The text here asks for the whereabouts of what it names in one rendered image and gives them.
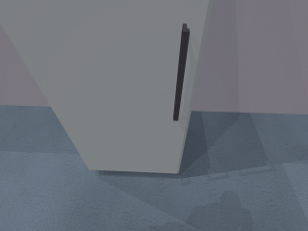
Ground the fridge door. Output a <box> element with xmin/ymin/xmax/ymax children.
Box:
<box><xmin>0</xmin><ymin>0</ymin><xmax>209</xmax><ymax>174</ymax></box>

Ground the handle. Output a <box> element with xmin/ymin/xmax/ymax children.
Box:
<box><xmin>173</xmin><ymin>23</ymin><xmax>190</xmax><ymax>121</ymax></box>

